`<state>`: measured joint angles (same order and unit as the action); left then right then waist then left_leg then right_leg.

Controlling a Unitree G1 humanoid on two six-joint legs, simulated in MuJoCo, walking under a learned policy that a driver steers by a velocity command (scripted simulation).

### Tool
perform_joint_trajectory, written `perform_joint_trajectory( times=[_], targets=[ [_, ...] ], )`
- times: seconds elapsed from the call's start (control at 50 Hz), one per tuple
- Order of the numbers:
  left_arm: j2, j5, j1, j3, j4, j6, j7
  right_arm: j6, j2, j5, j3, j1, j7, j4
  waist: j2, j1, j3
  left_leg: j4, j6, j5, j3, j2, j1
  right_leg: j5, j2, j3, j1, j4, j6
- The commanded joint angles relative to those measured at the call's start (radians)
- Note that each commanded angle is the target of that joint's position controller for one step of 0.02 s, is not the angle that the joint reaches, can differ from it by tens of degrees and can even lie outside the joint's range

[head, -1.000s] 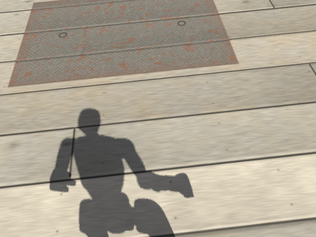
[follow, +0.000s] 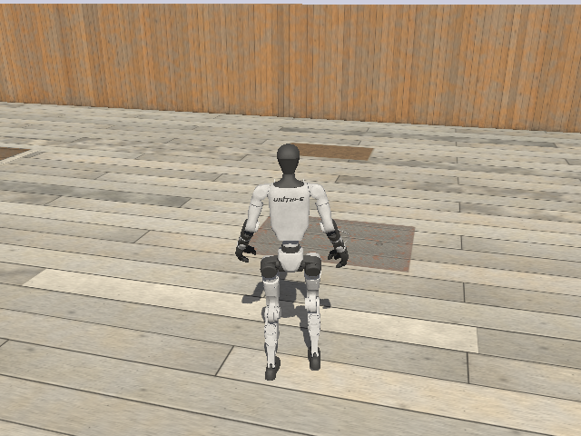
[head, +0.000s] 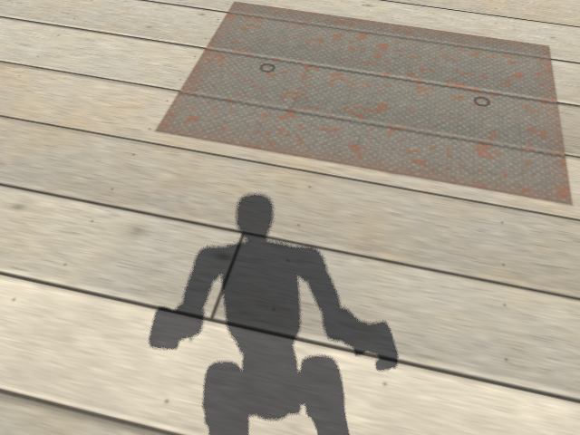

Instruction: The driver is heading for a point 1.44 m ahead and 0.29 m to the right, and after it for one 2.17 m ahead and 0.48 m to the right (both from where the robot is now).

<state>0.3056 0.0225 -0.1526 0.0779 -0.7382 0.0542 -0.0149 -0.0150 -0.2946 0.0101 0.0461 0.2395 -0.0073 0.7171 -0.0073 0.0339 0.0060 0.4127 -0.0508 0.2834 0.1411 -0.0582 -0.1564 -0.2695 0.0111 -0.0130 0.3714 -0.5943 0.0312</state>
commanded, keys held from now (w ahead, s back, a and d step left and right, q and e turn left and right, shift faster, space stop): w+e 0.18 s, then e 0.42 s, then no key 0.18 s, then q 0.22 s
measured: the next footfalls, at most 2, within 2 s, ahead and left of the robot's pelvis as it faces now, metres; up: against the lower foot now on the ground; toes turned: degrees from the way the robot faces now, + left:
right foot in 0.08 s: +0.08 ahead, -0.13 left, +0.00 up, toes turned -1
left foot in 0.48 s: +0.37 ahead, +0.03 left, +0.00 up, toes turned -19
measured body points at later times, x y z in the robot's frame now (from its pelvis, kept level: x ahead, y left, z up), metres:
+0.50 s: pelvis +0.19 -0.03 -0.02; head +0.23 -0.05 +0.43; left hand +0.29 +0.26 -0.13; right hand +0.38 -0.32 -0.08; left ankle +0.33 +0.04 -0.75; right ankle +0.04 -0.13 -0.74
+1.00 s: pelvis +0.25 -0.07 -0.01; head +0.25 -0.09 +0.44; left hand +0.49 +0.10 -0.09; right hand +0.25 -0.36 -0.14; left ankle +0.32 +0.04 -0.74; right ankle +0.21 -0.18 -0.74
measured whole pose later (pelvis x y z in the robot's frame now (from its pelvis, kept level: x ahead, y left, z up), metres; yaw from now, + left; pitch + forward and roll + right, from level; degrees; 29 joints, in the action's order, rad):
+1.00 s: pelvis +0.25 -0.07 -0.01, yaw -20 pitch -1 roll +0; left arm 0.24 -0.03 -0.17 0.01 -0.64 -0.03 0.02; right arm 0.01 -0.28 0.00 0.03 0.21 0.01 0.79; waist 0.03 0.04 -0.04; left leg 0.58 0.03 0.29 -0.02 0.02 -0.31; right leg -0.29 0.01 0.02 0.25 -0.55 -0.01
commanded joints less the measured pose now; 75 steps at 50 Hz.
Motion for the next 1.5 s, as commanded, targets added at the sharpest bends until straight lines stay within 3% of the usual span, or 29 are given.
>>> perform_joint_trajectory(
  times=[0.02,0.08,0.1,0.12,0.16,0.2,0.3,0.38,0.46,0.48,0.5,0.52,0.56,0.62,0.78,0.84,0.86,0.88,0.9,0.98,1.06,1.14,1.22,1.24,1.26,1.28,1.3,1.34,1.5],
  targets=[
    [0.080,0.009,0.073,0.010,0.079,0.042,-0.013,-0.019,-0.172,0.002,0.042,0.010,0.008,-0.038,0.146,0.010,-0.040,-0.150,-0.161,0.193,0.226,0.261,-0.043,0.043,-0.004,0.038,-0.039,0.096,-0.056],
    [0.129,0.006,-0.142,0.024,0.022,0.048,-0.005,-0.033,-0.088,-0.015,0.013,-0.020,0.009,-0.049,0.041,-0.091,0.019,0.120,-0.078,0.048,0.079,0.163,-0.190,-0.005,0.076,-0.117,-0.317,0.171,-0.137],
    [0.247,-0.001,-0.229,0.052,0.005,0.048,-0.007,-0.055,-0.057,-0.014,0.006,-0.027,0.006,-0.100,-0.226,-0.086,0.050,0.432,0.005,0.098,-0.105,0.010,-0.428,-0.149,0.243,-0.482,-0.483,0.291,-0.275],
    [0.223,-0.002,-0.290,0.049,-0.003,0.051,-0.019,-0.074,-0.130,0.002,0.022,-0.084,-0.002,-0.125,-0.256,-0.131,0.017,0.643,0.033,0.291,-0.072,0.003,-0.624,-0.271,0.352,-0.753,-0.522,0.393,-0.374],
    [0.144,-0.011,-0.232,0.022,0.021,0.056,-0.018,-0.099,-0.143,0.015,0.028,-0.102,0.010,-0.117,-0.126,-0.104,-0.055,0.733,0.012,0.154,-0.037,0.082,-0.712,-0.232,0.290,-0.608,-0.496,0.387,-0.331],
    [0.119,-0.014,-0.196,0.010,0.037,0.042,-0.006,-0.110,-0.128,-0.017,0.032,-0.133,0.020,-0.125,-0.075,-0.083,-0.069,0.643,0.026,0.039,-0.056,0.111,-0.684,0.064,0.227,-0.465,-0.447,0.383,-0.292],
    [0.164,-0.003,-0.174,0.025,0.046,-0.008,0.042,-0.089,-0.038,-0.024,0.009,-0.190,0.026,-0.136,-0.098,-0.061,-0.014,0.337,0.112,-0.109,-0.144,0.031,-0.420,0.669,0.100,-0.215,-0.257,0.304,-0.229],
    [0.172,0.008,-0.219,0.036,0.038,-0.043,0.060,-0.072,-0.059,-0.007,0.018,-0.250,0.030,-0.146,-0.118,-0.078,0.015,0.155,0.112,-0.262,-0.115,-0.021,-0.278,0.573,0.096,-0.266,-0.204,0.249,-0.179],
    [0.153,0.009,-0.132,0.037,0.080,-0.047,0.066,-0.084,-0.125,-0.016,0.051,-0.141,0.020,-0.120,-0.126,0.004,0.063,-0.003,0.048,-0.334,-0.074,0.010,-0.111,0.563,0.077,-0.347,-0.245,0.084,-0.119],
    [0.113,0.000,-0.131,0.025,0.099,-0.044,0.060,-0.090,-0.156,-0.033,0.059,-0.072,0.012,-0.114,-0.079,0.031,0.155,-0.017,-0.001,-0.462,-0.029,0.096,0.067,0.482,0.022,-0.325,-0.199,-0.066,-0.088],
    [0.034,-0.031,-0.191,0.001,0.120,-0.042,0.056,-0.084,-0.212,-0.049,0.064,-0.005,-0.001,-0.120,0.136,0.013,0.284,0.066,-0.087,-0.870,0.175,0.329,0.333,-0.053,-0.083,-0.243,-0.022,-0.338,-0.041],
    [0.050,-0.011,-0.365,-0.005,0.114,-0.045,0.049,-0.061,-0.202,-0.049,0.061,-0.008,0.005,-0.107,0.355,-0.064,0.408,0.021,-0.266,-0.836,0.497,0.540,0.447,-0.499,-0.145,-0.187,0.148,-0.581,-0.005],
    [0.186,0.008,-0.272,0.034,0.081,-0.077,0.054,-0.034,-0.080,-0.022,0.032,-0.111,0.001,-0.144,0.125,-0.040,0.196,-0.033,-0.205,-0.492,0.292,0.423,0.219,-0.337,-0.034,-0.135,0.224,-0.719,0.045],
    [0.138,-0.002,-0.203,0.030,0.108,-0.114,0.062,-0.016,-0.094,-0.035,0.030,-0.188,-0.003,-0.120,0.125,-0.067,0.053,-0.120,-0.173,-0.341,0.072,0.294,-0.078,-0.219,0.017,-0.071,0.134,-0.633,0.069],
    [0.082,-0.021,-0.110,-0.011,0.150,-0.098,0.038,-0.002,-0.145,-0.013,0.044,-0.181,0.001,-0.062,0.139,-0.035,0.108,-0.119,-0.214,-0.365,-0.006,0.321,-0.069,-0.102,0.024,-0.013,-0.058,-0.184,0.023],
    [0.047,-0.037,-0.155,-0.020,0.118,-0.095,0.029,-0.002,-0.073,0.002,0.008,-0.177,0.019,-0.029,0.102,-0.084,0.089,-0.063,-0.126,-0.142,-0.028,0.250,-0.186,0.081,-0.004,0.005,-0.296,0.153,-0.026],
    [0.079,-0.049,-0.152,-0.017,0.127,-0.094,0.034,-0.011,-0.029,-0.006,-0.011,-0.126,0.031,-0.008,0.055,-0.075,0.088,-0.026,-0.038,-0.040,-0.050,0.202,-0.262,0.169,0.064,-0.080,-0.399,0.216,-0.057],
    [0.175,-0.061,-0.099,-0.003,0.153,-0.095,0.045,-0.017,-0.005,-0.029,-0.017,-0.061,0.042,-0.010,-0.143,0.000,0.079,0.084,0.050,0.107,-0.149,0.102,-0.286,0.205,0.240,-0.246,-0.346,0.235,-0.131],
    [0.131,-0.072,-0.029,-0.013,0.159,-0.089,0.040,-0.012,-0.045,-0.020,-0.007,-0.090,0.033,-0.009,-0.201,-0.008,0.056,0.106,0.078,0.128,-0.145,0.098,-0.150,0.021,0.270,-0.247,-0.118,0.291,-0.199],
    [0.145,-0.048,-0.003,0.000,0.155,-0.060,0.044,0.013,-0.125,-0.012,0.025,-0.106,0.009,-0.004,-0.201,-0.034,-0.043,0.210,0.083,0.010,-0.158,0.072,-0.219,-0.053,0.210,-0.172,-0.122,0.282,-0.156],
    [0.132,-0.036,-0.040,0.009,0.158,-0.061,0.065,0.023,-0.098,0.011,0.035,-0.091,0.020,-0.028,-0.156,-0.065,0.004,0.492,0.076,0.276,-0.139,0.103,-0.370,0.471,0.344,-0.210,-0.260,0.207,-0.269],
    [0.142,-0.024,0.031,0.025,0.162,-0.074,0.061,0.047,-0.071,0.017,0.031,-0.065,0.032,-0.039,-0.108,-0.050,0.046,0.435,0.095,0.211,-0.177,0.109,-0.311,0.603,0.325,-0.115,-0.282,0.162,-0.260],
    [0.148,0.007,0.036,0.034,0.135,-0.074,0.046,0.055,-0.078,0.022,0.043,0.031,0.046,-0.023,-0.100,0.001,0.065,0.157,0.021,0.029,-0.267,0.036,-0.048,-0.016,0.270,-0.018,-0.130,0.140,-0.177],
    [0.099,-0.002,0.020,0.022,0.126,-0.067,0.041,0.050,-0.111,0.023,0.061,0.109,0.038,0.008,-0.019,0.022,0.059,0.085,-0.016,0.047,-0.216,0.029,0.090,-0.182,0.215,0.052,-0.009,0.006,-0.128],
    [0.017,-0.037,0.054,-0.004,0.157,-0.056,0.032,0.037,-0.228,0.025,0.092,0.201,0.019,0.013,0.258,0.042,0.048,-0.046,-0.123,0.063,0.179,0.275,0.233,-0.341,0.097,0.174,0.254,-0.391,-0.027],
    [0.035,-0.018,0.157,-0.003,0.228,-0.030,0.032,-0.002,-0.294,-0.011,0.094,0.212,0.036,-0.027,0.302,0.078,0.036,-0.219,-0.318,0.268,0.641,0.439,0.230,-0.414,-0.046,0.004,0.501,-0.557,-0.012],
    [0.099,0.012,0.184,0.014,0.218,-0.007,0.025,-0.029,-0.218,-0.020,0.073,0.169,0.039,-0.038,0.162,0.070,-0.023,-0.246,-0.312,0.325,0.603,0.451,0.231,-0.340,0.017,-0.073,0.555,-0.610,-0.031],
    [0.122,-0.007,0.136,0.027,0.172,0.019,0.021,-0.045,-0.155,0.004,0.050,0.103,0.023,-0.049,0.067,0.018,-0.073,-0.222,-0.225,0.254,0.421,0.362,0.190,-0.127,0.064,-0.075,0.534,-0.548,-0.052],
    [0.050,-0.024,0.172,0.013,0.145,0.044,0.006,-0.038,-0.142,0.003,0.042,0.172,-0.019,-0.031,0.093,0.021,-0.052,-0.226,-0.148,-0.235,0.129,0.210,0.156,0.260,0.018,-0.029,0.392,-0.174,0.030]
  ],
)
Keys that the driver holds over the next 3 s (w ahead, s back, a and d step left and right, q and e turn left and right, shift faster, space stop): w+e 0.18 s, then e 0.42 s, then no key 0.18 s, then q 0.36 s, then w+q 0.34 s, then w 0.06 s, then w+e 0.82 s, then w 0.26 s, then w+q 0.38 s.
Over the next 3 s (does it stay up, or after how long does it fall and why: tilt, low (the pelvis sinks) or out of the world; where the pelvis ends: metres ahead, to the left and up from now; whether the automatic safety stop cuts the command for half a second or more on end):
stays up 1.11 -0.27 0.00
